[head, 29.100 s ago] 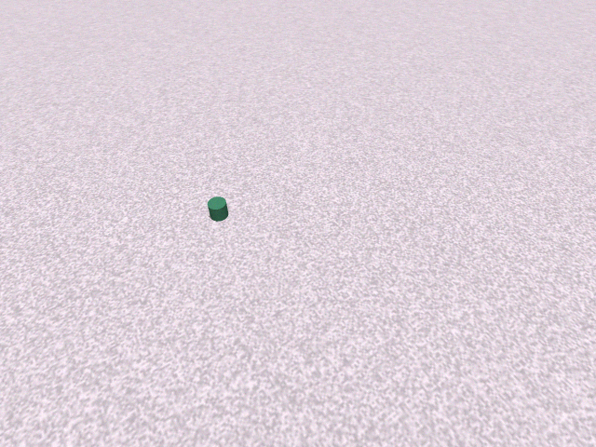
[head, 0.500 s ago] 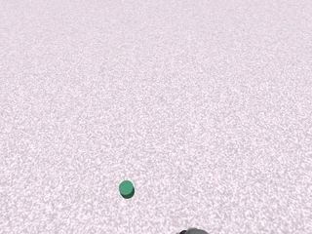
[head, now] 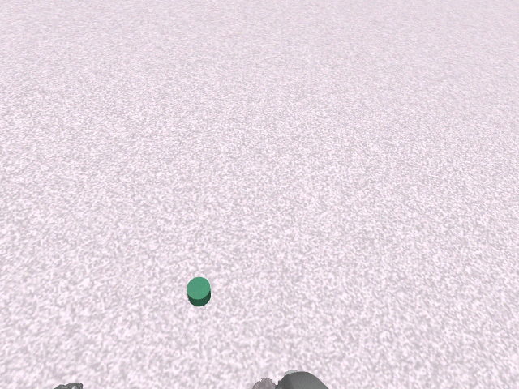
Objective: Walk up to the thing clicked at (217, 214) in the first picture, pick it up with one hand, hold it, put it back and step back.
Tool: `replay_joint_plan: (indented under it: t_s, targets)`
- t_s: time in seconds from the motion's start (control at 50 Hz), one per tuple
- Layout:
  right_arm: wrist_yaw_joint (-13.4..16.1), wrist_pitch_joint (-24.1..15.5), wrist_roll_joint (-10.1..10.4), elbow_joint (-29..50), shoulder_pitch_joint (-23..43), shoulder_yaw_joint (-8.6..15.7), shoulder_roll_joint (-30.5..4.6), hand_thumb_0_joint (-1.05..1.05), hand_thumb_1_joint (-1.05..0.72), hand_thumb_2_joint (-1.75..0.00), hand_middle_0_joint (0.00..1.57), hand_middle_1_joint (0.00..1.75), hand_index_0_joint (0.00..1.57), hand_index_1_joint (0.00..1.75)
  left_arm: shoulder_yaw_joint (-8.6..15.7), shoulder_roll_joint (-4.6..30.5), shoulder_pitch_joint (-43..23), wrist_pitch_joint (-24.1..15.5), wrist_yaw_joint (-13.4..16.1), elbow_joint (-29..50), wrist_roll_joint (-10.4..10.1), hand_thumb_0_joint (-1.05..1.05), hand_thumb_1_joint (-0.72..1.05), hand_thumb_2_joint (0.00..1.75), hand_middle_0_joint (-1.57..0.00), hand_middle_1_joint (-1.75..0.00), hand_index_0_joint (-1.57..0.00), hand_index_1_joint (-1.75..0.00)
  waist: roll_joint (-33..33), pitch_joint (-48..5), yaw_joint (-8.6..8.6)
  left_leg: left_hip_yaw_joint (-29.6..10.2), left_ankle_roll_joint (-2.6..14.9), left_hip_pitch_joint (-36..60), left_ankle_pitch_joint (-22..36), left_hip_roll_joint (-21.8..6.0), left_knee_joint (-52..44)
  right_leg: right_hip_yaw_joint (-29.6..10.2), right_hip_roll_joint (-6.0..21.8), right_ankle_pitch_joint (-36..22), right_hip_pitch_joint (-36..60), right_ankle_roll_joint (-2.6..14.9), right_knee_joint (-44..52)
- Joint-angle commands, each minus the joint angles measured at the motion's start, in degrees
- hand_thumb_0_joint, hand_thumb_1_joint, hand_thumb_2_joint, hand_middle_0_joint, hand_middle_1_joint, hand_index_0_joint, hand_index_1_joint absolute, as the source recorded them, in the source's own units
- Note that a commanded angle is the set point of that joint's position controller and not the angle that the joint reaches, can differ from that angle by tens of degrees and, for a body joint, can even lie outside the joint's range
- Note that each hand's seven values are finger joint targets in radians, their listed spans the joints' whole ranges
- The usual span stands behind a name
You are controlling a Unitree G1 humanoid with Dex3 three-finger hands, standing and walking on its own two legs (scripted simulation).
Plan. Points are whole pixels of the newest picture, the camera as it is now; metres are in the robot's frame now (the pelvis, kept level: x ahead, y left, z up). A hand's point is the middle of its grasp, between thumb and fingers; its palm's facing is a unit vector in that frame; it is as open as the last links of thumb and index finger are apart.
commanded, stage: walk up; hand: left
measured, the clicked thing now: (199, 291) +0.55 +0.17 -0.73
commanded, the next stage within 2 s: stand in 0.74 s
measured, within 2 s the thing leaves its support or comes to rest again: neither
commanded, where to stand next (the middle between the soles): +0.15 -0.05 m, yaw -1 degrees
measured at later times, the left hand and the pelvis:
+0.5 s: hand out of the picture +0.06 +0.23 -0.11, palm faces +0.01 -0.86 -0.50, open 7.4 cm; pelvis +0.03 -0.06 +0.00, yaw -1 degrees
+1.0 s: hand out of the picture +0.14 +0.21 -0.16, palm faces -0.02 -0.95 -0.32, open 7.4 cm; pelvis +0.05 -0.04 -0.01, yaw +1 degrees
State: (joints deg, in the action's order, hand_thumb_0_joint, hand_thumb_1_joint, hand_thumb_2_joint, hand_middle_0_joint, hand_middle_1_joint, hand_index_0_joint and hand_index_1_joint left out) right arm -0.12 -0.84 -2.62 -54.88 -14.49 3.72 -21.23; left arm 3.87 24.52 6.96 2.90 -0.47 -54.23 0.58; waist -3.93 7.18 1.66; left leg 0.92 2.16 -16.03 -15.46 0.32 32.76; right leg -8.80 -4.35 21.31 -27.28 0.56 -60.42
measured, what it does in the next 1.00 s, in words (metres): steps on the spot: right foot, then left foot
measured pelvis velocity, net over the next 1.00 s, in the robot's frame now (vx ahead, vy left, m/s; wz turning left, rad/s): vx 0.05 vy -0.04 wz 0.02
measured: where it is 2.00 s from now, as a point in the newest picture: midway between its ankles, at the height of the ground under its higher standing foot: outside the picture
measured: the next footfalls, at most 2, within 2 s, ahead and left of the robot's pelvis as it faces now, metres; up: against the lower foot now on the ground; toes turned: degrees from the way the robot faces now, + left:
right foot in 0.30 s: +0.11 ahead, -0.18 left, +0.00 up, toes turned -3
left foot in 0.72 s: +0.13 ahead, +0.11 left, +0.00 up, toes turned +0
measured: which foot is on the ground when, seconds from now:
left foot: down 0.00-0.30, up 0.32-0.70, down 0.72-1.00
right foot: up 0.00-0.28, down 0.30-1.00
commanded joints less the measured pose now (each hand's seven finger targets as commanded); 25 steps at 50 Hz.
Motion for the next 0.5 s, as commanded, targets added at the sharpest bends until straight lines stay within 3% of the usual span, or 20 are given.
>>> replay_joint_plan:
  t_s: [0.0,0.04,0.08,0.1,0.16,0.2,0.22,0.24,0.26,0.28,0.3,0.32,0.34,0.38,0.4,0.42,0.48]
  targets:
    - [0.2,-2.7,0.1,4.8,-5.0,5.1,-16.6,0.0,-0.9,-0.9,0.2,0.3,0.2,0.3,2.3,11.7,-2.0,-3.9,-0.8,5.4,1.1,0.0,0.9,0.9,-0.2,-0.3,-0.2,-0.3,12.1,-10.0,3.66,-24.6,9.7,28.9,-20.3,-17.1,-17.0,0.1,3.3,3.4,-16.6,-1.83,7.9]
    - [-0.2,-2.8,0.0,4.5,-7.1,4.9,-16.7,0.0,-0.9,-0.9,0.2,0.3,0.2,0.3,2.2,11.7,-3.9,-4.7,-1.2,5.5,1.1,0.0,0.9,0.9,-0.2,-0.3,-0.2,-0.3,11.7,-4.7,4.84,-21.3,8.45,24.4,-15.0,-16.0,-19.3,0.8,3.1,3.1,-14.1,-1.56,11.3]
    - [-0.6,-2.8,0.3,5.0,-7.0,4.8,-17.5,0.0,-0.9,-0.9,0.2,0.3,0.2,0.3,2.2,11.7,-2.5,-5.3,-1.5,4.9,0.8,0.0,0.9,0.9,-0.2,-0.3,-0.2,-0.3,13.6,-1.1,4.37,-20.0,8.13,18.5,-14.5,-15.6,-21.0,2.6,3.3,3.1,-9.9,-1.09,13.5]
    - [-1.0,-2.8,0.5,5.9,-5.4,4.8,-18.0,0.0,-0.9,-0.9,0.2,0.3,0.2,0.3,2.0,11.2,0.0,-5.5,-1.7,4.5,0.6,0.0,0.9,0.9,-0.2,-0.3,-0.2,-0.3,15.5,-0.7,3.16,-18.8,9.79,15.8,-15.9,-16.2,-21.0,4.6,4.1,4.0,-7.3,-0.86,15.6]
    - [-1.9,-2.2,0.5,8.4,0.0,4.6,-18.6,0.0,-0.9,-0.9,0.2,0.3,0.2,0.3,2.3,11.5,6.4,-5.9,-2.4,2.6,0.4,0.0,0.9,0.9,-0.2,-0.3,-0.2,-0.3,18.9,-0.2,-0.11,-13.5,10.0,3.7,-20.2,-14.9,-20.8,9.2,5.3,4.9,5.0,-0.59,21.3]
    - [-2.4,-1.4,0.4,9.7,2.4,4.5,-18.3,0.0,-0.9,-0.9,0.2,0.3,0.2,0.3,2.8,11.3,12.3,-6.2,-2.2,0.9,0.3,0.0,0.9,0.9,-0.2,-0.3,-0.2,-0.3,17.9,-2.0,-3.03,-9.5,8.11,-3.5,-20.5,-12.3,-16.9,11.4,5.1,-0.2,16.1,0.2,28.0]
    - [-2.5,-0.8,0.5,10.5,4.5,4.2,-17.3,0.0,-0.9,-0.9,0.2,0.3,0.2,0.3,3.1,11.3,16.6,-6.4,-1.7,-0.5,0.3,0.0,0.9,0.9,-0.2,-0.3,-0.2,-0.3,15.2,-3.3,-5.54,-7.2,6.89,-8.1,-21.9,-10.3,-11.7,12.7,4.1,-5.4,23.5,0.41,31.5]
    - [-2.5,-0.2,0.3,10.9,4.0,3.5,-14.7,0.0,-0.9,-0.9,0.2,0.3,0.2,0.3,3.7,12.3,21.7,-6.7,-1.0,-2.1,0.3,0.0,0.9,0.9,-0.2,-0.3,-0.2,-0.3,8.2,-5.6,-7.28,-4.5,5.29,-12.4,-21.8,-7.0,-2.6,12.4,3.0,-5.6,30.8,0.01,33.4]
    - [-2.5,0.4,0.4,11.5,3.5,2.7,-11.8,0.0,-0.9,-0.9,0.2,0.3,0.2,0.3,4.6,14.6,26.5,-6.7,-0.1,-2.8,0.6,0.0,0.9,0.9,-0.2,-0.3,-0.2,-0.3,-1.6,-5.7,-9.68,-1.3,3.28,-20.5,-24.9,-3.1,9.9,5.7,6.1,0.6,35.0,0.16,36.9]
    - [-2.6,1.0,0.7,12.6,2.2,1.9,-9.4,0.0,-0.9,-0.9,0.2,0.3,0.2,0.3,5.7,19.2,27.4,-7.2,1.0,-1.2,1.7,0.0,0.9,0.9,-0.2,-0.3,-0.2,-0.3,-11.5,-4.2,-9.79,-3.4,0.34,-27.9,-21.3,3.0,26.9,-17.4,19.4,21.4,30.8,1.68,46.3]
    - [-2.7,1.8,1.4,12.1,-0.2,2.5,-11.2,0.0,-0.9,-0.9,0.2,0.3,0.2,0.3,4.9,19.5,19.2,-7.8,1.6,2.4,2.1,0.0,0.9,0.9,-0.2,-0.3,-0.2,-0.3,-3.7,0.2,-5.27,-11.9,-0.54,-26.6,-13.8,3.3,31.8,-30.1,27.7,34.3,19.9,4.46,54.9]
    - [-2.9,2.0,1.4,11.4,-1.8,3.9,-15.7,0.0,-0.9,-0.9,0.2,0.3,0.2,0.3,5.0,21.4,12.6,-7.6,1.8,4.4,1.6,0.0,0.9,0.9,-0.2,-0.3,-0.2,-0.3,-1.6,2.8,-3.1,-13.2,-0.4,-24.3,-12.1,0.4,30.6,-31.0,29.1,38.5,14.1,7.21,57.5]
    - [-3.2,2.1,1.6,10.0,-3.2,4.5,-17.1,0.0,-0.9,-0.9,0.2,0.3,0.2,0.3,4.7,21.3,9.5,-8.2,2.1,5.4,0.9,0.0,0.9,0.9,-0.2,-0.3,-0.2,-0.3,-0.8,5.3,-1.46,-14.8,-0.54,-23.5,-9.9,-1.1,30.7,-27.3,27.6,35.9,11.0,7.08,56.9]
    - [-3.8,2.5,2.0,6.4,-9.1,5.0,-16.7,0.0,-0.9,-0.9,0.2,0.3,0.2,0.3,4.2,17.3,6.6,-9.0,2.6,5.6,0.9,0.0,0.9,0.9,-0.2,-0.3,-0.2,-0.3,-1.6,3.8,1.28,-14.7,-1.95,-16.7,-2.9,-0.6,31.6,-11.8,19.6,21.0,8.4,3.14,53.6]
    - [-4.0,2.7,1.7,5.9,-10.4,4.8,-15.9,0.0,-0.9,-0.9,0.2,0.3,0.2,0.3,4.0,16.9,6.7,-9.1,3.0,5.8,0.9,0.0,0.9,0.9,-0.2,-0.3,-0.2,-0.3,-3.8,2.3,1.52,-13.8,-2.55,-14.8,-0.9,-0.4,31.9,-7.1,17.8,15.3,8.0,3.24,52.0]
    - [-4.3,2.9,1.3,5.9,-11.0,4.6,-15.3,0.0,-0.9,-0.9,0.2,0.3,0.2,0.3,4.3,16.4,7.6,-9.3,3.4,5.6,1.1,0.0,0.9,0.9,-0.2,-0.3,-0.2,-0.3,-4.2,1.9,1.12,-13.3,-3.11,-14.3,0.2,-0.5,32.3,-4.7,18.1,11.1,7.7,4.78,50.6]
    - [-3.8,3.5,0.8,6.6,-9.2,4.5,-13.8,0.0,-0.9,-0.9,0.2,0.3,0.2,0.3,4.0,14.0,8.1,-9.4,3.9,6.5,1.2,0.0,0.9,0.9,-0.2,-0.3,-0.2,-0.3,-3.0,2.5,-0.39,-13.5,-3.82,-12.2,1.7,-0.1,30.0,0.4,18.3,1.6,5.3,6.32,48.1]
